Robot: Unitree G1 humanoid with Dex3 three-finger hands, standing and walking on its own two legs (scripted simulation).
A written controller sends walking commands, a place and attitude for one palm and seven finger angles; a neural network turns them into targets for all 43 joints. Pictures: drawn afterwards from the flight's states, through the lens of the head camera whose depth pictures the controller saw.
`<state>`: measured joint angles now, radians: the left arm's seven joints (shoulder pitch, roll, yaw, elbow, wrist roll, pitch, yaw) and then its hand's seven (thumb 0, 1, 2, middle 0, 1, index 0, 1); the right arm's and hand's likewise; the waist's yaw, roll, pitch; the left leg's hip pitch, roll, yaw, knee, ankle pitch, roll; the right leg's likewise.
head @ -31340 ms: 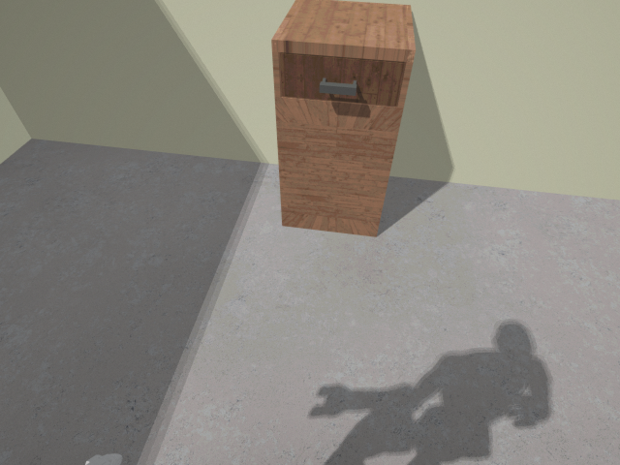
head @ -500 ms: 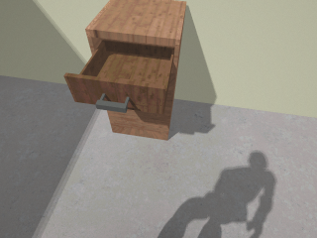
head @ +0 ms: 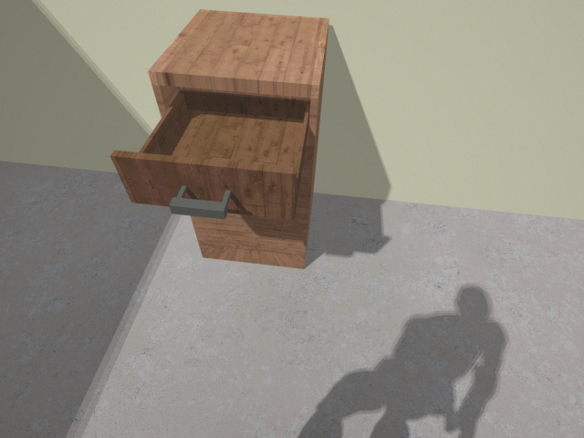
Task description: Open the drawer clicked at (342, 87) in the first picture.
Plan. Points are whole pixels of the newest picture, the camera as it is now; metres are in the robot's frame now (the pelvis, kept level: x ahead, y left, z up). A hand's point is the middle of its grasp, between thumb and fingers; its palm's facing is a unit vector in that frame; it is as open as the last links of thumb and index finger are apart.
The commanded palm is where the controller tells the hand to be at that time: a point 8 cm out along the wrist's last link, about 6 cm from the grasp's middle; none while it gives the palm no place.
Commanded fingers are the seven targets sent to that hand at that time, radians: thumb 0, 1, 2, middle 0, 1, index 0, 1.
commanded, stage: look to check the result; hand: left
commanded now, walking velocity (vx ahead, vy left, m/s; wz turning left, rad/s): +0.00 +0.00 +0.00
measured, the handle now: (202, 200) +0.57 +0.22 -0.07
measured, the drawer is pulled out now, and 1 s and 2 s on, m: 0.29 0.29 0.29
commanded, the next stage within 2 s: stand and wait in 0.58 s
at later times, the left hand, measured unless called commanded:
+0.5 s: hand out of the picture -0.02 +0.15 -0.18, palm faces +0.06 -0.98 -0.17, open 7.3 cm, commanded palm none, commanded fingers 0.00 0.90 0.90 -0.20 -0.30 -0.20 -0.30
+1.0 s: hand out of the picture +0.00 +0.14 -0.18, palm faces +0.05 -0.98 -0.17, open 7.3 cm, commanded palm none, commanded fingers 0.00 0.90 0.90 -0.20 -0.30 -0.20 -0.30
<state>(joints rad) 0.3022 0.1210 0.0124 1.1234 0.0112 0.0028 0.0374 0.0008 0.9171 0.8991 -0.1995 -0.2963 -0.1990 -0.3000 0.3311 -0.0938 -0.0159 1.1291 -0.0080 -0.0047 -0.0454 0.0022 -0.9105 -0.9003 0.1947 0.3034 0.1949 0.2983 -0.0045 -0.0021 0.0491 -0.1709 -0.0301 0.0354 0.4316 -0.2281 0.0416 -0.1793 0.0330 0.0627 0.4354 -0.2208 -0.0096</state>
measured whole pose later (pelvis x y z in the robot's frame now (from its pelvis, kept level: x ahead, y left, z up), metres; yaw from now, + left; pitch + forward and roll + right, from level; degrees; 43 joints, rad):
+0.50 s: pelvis +0.00 -0.01 +0.00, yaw +0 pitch -2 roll +0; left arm 0.31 0.11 0.01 1.14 0.01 0.00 0.04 0.00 0.91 0.90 -0.20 -0.30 -0.20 -0.30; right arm 0.31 -0.09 -0.02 1.13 -0.01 0.00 -0.05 0.00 -0.91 -0.90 0.19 0.30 0.19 0.30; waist 0.00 0.00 0.06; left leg -0.16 -0.02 0.03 0.42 -0.23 0.03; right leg -0.17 0.04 0.06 0.43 -0.22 -0.02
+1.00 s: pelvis +0.01 -0.02 +0.00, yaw +0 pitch -2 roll +0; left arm 0.29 0.11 0.01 1.13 0.01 -0.01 0.04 0.00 0.91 0.90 -0.20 -0.30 -0.20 -0.30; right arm 0.30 -0.10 -0.02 1.13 -0.01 0.00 -0.05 0.00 -0.91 -0.90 0.19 0.30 0.19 0.30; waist 0.00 0.00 0.06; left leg -0.15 0.00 0.02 0.42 -0.24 0.01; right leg -0.16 0.06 0.05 0.42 -0.23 -0.04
